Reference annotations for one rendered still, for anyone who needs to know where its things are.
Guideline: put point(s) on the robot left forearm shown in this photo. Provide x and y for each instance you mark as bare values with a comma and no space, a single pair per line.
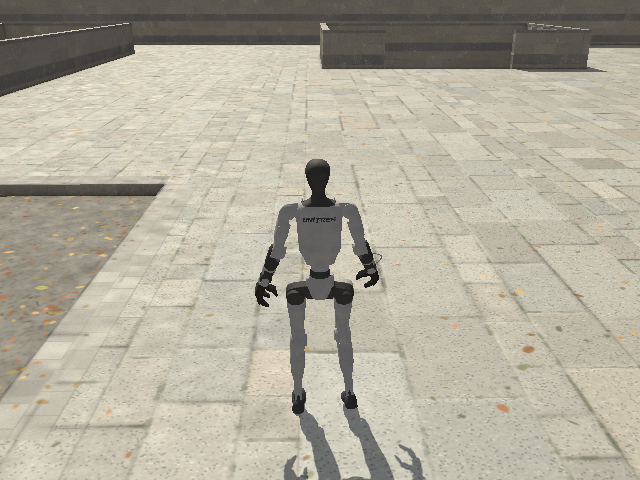
268,269

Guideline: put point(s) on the robot right hand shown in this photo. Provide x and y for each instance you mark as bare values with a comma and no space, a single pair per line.
374,277

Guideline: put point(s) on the right robot shin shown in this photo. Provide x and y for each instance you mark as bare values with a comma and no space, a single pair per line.
345,354

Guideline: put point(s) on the left robot upper arm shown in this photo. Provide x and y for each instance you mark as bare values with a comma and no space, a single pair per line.
286,213

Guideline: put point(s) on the left robot foot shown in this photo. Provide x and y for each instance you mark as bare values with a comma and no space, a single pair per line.
298,405

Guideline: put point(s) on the robot right forearm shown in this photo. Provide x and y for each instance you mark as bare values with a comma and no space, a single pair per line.
367,260

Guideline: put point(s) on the robot left hand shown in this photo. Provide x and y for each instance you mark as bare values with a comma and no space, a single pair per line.
260,292

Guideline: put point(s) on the right robot upper arm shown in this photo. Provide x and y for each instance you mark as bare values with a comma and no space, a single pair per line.
350,211

